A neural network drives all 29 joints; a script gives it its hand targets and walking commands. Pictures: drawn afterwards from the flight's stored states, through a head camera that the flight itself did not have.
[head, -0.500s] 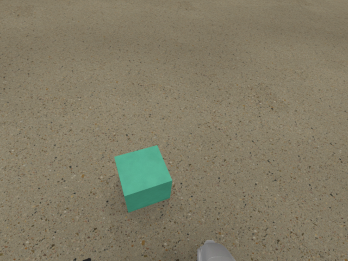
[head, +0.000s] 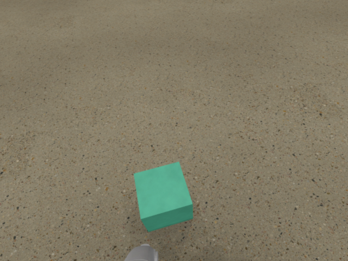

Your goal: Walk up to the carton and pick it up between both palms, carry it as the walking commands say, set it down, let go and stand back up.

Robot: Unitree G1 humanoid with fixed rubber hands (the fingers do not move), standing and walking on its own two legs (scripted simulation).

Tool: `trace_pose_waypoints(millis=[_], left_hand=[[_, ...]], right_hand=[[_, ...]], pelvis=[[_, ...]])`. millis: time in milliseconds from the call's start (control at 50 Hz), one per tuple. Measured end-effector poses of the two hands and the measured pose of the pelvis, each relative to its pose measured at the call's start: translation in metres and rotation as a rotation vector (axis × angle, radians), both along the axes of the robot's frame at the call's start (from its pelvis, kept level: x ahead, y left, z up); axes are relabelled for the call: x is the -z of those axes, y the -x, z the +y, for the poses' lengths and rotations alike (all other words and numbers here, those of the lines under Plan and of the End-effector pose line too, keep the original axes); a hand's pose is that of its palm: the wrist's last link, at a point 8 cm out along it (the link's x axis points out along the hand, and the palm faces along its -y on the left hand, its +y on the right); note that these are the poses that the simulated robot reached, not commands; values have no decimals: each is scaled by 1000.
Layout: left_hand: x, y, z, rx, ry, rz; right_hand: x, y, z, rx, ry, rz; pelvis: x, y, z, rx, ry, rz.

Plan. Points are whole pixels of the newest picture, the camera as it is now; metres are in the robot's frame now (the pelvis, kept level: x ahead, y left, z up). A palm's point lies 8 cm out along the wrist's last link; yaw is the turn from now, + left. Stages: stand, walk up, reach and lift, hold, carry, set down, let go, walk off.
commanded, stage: walk up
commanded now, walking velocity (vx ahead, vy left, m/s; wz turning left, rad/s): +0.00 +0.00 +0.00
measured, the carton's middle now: (163, 196) +0.54 +0.14 -0.67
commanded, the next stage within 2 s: none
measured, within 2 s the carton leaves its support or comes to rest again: neither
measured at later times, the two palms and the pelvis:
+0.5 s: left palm out of the picture +0.02 +0.27 -0.15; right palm out of the picture +0.07 -0.17 -0.16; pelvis +0.02 +0.05 -0.01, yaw +1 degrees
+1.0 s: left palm out of the picture -0.01 +0.25 -0.16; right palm out of the picture +0.00 -0.16 -0.16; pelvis +0.02 +0.04 -0.01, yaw +1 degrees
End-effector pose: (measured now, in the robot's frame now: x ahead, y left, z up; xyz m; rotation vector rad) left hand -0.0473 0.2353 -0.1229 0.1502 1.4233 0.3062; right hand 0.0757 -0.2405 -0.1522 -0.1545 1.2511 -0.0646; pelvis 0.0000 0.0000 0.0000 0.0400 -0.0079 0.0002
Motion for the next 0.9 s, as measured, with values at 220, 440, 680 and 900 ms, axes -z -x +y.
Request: trace_pose_waypoints(millis=[220,440,680,900], left_hand=[[51,-18,14,-49,164,32],[41,-73,35,76,111,-59],[34,-67,27,92,115,-51],[35,-56,17,80,143,-31]], right_hand=[[-10,-68,68,-61,67,-95],[1,-16,81,68,26,-34],[2,61,71,145,26,122],[0,83,79,147,18,200]], pelvis=[[19,-28,43,-32,59,-15],[15,-20,52,-6,12,-18],[8,-27,51,-3,45,-52],[7,-23,48,-18,48,-26]])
